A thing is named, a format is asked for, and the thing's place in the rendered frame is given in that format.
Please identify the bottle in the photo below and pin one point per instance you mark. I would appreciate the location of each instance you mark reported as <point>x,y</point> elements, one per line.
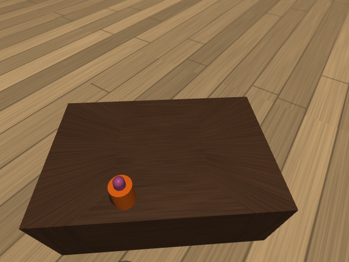
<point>122,192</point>

